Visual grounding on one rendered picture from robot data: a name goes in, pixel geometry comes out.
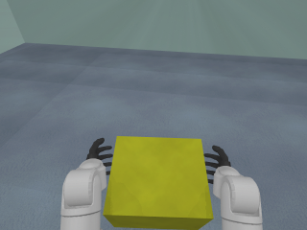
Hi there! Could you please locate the right robot forearm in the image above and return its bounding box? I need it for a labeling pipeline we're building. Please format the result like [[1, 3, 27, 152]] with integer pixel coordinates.
[[213, 166, 263, 230]]

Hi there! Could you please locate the left robot forearm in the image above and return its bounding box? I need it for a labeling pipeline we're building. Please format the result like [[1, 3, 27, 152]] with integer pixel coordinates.
[[60, 158, 107, 230]]

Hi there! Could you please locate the right robot hand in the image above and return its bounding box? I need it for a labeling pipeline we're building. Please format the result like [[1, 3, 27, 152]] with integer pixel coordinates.
[[203, 145, 231, 184]]

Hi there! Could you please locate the carton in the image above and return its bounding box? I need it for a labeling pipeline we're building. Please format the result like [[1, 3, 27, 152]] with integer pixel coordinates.
[[103, 136, 214, 230]]

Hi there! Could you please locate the left robot hand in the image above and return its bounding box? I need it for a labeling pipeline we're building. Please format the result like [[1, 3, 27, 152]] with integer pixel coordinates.
[[86, 138, 113, 175]]

